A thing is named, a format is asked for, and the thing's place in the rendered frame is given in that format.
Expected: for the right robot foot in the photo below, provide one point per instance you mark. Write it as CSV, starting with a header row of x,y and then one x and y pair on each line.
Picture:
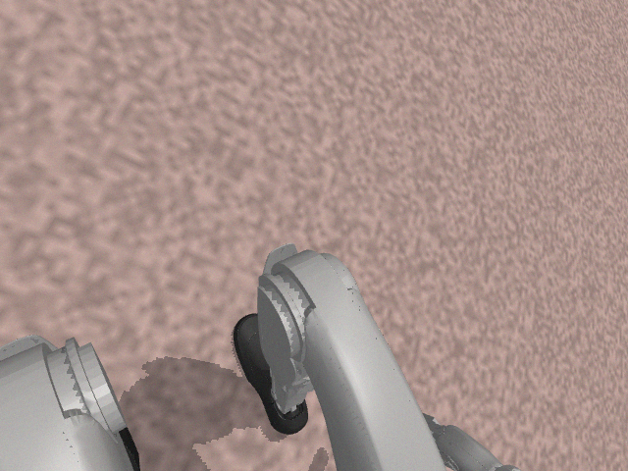
x,y
257,372

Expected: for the right robot hand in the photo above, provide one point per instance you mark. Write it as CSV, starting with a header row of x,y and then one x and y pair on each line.
x,y
458,450

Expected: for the left robot foot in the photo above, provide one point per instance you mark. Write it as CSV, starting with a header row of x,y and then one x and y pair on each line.
x,y
130,448

